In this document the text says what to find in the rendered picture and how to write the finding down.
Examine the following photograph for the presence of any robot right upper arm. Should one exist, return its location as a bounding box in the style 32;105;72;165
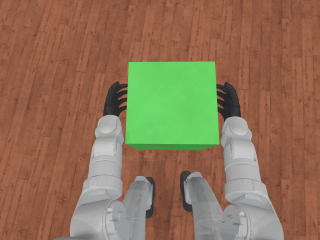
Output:
220;202;284;240

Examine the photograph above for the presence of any carton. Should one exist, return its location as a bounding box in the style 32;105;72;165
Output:
125;61;220;151

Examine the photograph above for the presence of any left robot forearm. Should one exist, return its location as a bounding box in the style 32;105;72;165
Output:
70;115;124;235

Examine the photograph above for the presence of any robot right hand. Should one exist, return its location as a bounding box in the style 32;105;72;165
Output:
216;82;241;122

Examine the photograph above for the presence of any robot left hand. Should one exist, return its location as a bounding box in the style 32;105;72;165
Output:
103;81;128;117

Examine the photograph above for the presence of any left robot shin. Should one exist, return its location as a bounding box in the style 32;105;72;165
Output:
130;176;151;210

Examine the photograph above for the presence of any robot left upper arm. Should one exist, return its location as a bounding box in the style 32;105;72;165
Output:
53;198;129;240

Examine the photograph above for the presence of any right robot shin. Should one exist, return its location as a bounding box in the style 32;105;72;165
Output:
186;172;207;205

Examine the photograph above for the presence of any right robot forearm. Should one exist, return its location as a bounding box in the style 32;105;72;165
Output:
220;116;284;234

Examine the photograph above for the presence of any robot shin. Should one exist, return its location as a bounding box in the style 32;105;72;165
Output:
130;176;151;210
186;172;207;205

